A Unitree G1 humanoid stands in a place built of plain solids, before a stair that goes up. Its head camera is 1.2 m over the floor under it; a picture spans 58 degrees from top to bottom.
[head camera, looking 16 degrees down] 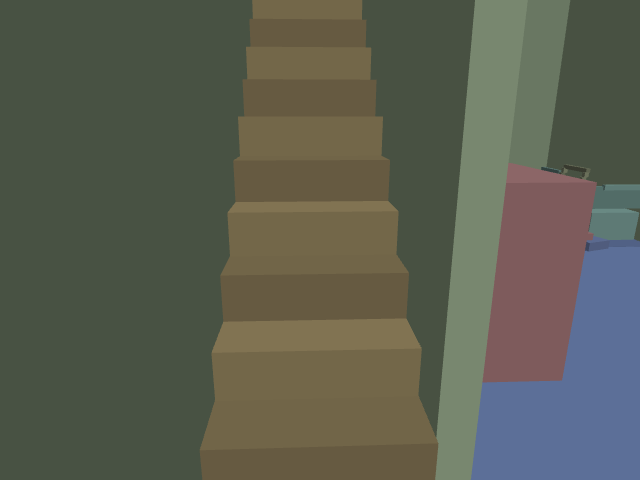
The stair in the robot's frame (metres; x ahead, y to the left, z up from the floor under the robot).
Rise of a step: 0.20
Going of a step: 0.24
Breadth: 0.75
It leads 2 degrees to the left of straight ahead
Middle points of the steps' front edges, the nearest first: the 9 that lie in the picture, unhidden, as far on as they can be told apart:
1.13 0.00 0.20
1.37 0.01 0.40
1.61 0.02 0.60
1.85 0.03 0.80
2.09 0.04 1.00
2.33 0.05 1.20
2.57 0.06 1.40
2.81 0.07 1.60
3.05 0.08 1.80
